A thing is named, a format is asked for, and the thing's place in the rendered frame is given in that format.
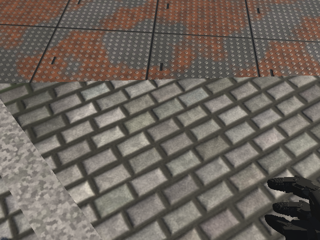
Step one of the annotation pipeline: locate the robot right hand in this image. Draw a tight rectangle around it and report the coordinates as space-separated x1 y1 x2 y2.
264 175 320 240

